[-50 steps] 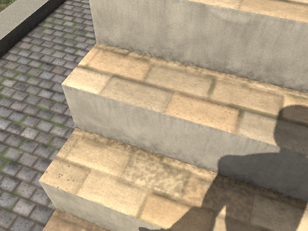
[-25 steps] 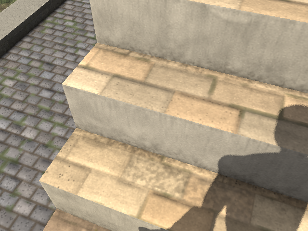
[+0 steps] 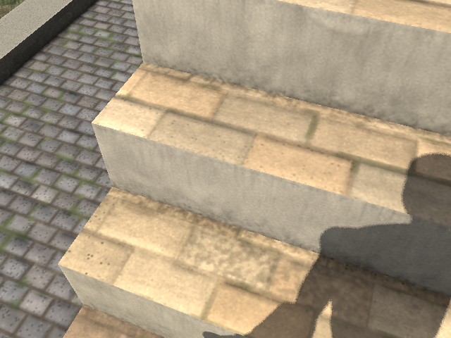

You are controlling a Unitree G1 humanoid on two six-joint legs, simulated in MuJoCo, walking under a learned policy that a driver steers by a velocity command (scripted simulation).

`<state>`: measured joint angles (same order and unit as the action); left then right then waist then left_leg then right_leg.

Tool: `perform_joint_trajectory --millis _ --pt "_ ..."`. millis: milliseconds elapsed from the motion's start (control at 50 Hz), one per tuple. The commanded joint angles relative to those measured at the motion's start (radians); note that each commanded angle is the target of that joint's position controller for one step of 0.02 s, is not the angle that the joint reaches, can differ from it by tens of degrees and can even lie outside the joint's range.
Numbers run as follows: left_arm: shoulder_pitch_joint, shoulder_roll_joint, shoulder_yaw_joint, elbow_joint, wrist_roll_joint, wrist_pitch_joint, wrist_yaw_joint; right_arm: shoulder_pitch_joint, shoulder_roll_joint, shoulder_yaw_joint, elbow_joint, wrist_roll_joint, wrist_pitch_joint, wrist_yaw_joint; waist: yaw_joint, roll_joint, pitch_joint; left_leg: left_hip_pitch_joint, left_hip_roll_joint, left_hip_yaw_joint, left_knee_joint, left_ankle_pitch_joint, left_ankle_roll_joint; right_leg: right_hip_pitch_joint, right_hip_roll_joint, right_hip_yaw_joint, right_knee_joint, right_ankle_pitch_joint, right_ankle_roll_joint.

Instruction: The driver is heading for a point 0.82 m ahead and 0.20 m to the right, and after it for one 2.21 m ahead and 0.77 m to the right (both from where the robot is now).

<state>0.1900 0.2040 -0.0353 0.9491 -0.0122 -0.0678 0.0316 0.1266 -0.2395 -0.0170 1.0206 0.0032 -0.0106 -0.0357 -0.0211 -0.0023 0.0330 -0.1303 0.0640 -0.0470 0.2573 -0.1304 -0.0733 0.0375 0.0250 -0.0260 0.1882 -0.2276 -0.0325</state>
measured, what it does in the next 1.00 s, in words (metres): stands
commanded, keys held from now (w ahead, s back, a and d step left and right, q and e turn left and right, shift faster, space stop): w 1.00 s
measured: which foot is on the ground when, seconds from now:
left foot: down 0.00-1.00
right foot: down 0.00-1.00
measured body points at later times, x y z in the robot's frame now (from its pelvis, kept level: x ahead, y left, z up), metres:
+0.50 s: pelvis +0.00 +0.00 +0.00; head +0.02 +0.00 +0.45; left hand +0.10 +0.23 -0.14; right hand +0.09 -0.26 -0.14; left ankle +0.01 +0.17 -0.75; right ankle -0.08 -0.10 -0.75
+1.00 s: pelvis +0.00 +0.00 +0.00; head +0.02 +0.00 +0.45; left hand +0.10 +0.24 -0.14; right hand +0.09 -0.26 -0.14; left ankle +0.01 +0.17 -0.75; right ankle -0.08 -0.10 -0.75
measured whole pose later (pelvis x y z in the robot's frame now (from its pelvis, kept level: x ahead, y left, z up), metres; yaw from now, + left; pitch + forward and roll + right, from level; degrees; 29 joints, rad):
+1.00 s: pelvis +0.00 +0.00 +0.00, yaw +0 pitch +0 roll +0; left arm 0.20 0.21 -0.03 0.94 -0.01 -0.07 0.03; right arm 0.13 -0.24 -0.02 1.00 0.00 -0.01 -0.03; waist -0.02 -0.01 0.03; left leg -0.13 0.06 -0.05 0.26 -0.14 -0.07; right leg 0.05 0.02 -0.02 0.19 -0.23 -0.03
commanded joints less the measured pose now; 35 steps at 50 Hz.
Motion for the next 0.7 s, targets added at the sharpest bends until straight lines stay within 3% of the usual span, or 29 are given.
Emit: perform_joint_trajectory --millis 20,700 --pt "0.009 0.096 0.019 -0.041 0.000 -0.011 0.001 -0.009 -0.113 -0.020 -0.040 0.001 -0.009 -0.002 0.000 -0.008 -0.053 -0.012 0.083 -0.061 0.003 0.285 0.085 0.036 -0.149 0.111 0.006 0.341 -0.025" --pt "0.013 0.099 0.026 -0.044 0.002 -0.009 -0.005 -0.013 -0.111 -0.022 -0.045 -0.002 -0.007 0.003 -0.001 -0.012 -0.048 -0.017 0.085 -0.063 -0.004 0.262 0.087 0.048 -0.155 0.116 0.007 0.368 -0.028"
